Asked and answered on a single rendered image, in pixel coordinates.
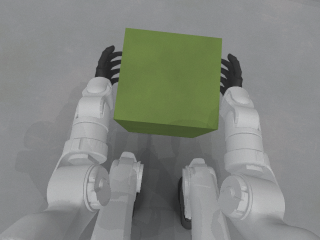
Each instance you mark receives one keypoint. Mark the robot left thigh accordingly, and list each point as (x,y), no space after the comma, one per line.
(114,222)

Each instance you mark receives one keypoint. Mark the right robot hand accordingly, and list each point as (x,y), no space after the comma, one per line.
(233,74)

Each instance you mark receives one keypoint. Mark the carton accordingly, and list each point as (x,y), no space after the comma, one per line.
(169,83)

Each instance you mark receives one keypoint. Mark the robot right thigh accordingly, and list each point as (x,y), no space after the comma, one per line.
(201,189)

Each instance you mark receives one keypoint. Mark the robot thigh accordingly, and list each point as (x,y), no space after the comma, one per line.
(201,189)
(114,222)

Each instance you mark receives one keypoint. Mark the left robot hand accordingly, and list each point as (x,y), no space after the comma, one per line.
(105,64)

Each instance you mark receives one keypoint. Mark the robot left forearm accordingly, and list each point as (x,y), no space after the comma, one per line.
(87,143)

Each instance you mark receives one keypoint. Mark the robot right forearm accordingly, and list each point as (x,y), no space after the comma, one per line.
(243,136)

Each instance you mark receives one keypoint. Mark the right robot upper arm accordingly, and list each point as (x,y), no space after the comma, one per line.
(256,208)

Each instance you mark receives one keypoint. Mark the left robot upper arm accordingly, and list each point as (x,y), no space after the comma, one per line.
(75,194)

